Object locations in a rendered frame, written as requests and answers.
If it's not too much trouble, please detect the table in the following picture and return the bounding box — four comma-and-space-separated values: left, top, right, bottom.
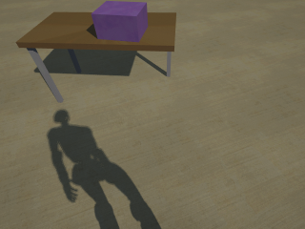
15, 11, 176, 103

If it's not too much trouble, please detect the carton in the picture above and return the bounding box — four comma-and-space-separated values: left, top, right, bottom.
91, 1, 148, 43

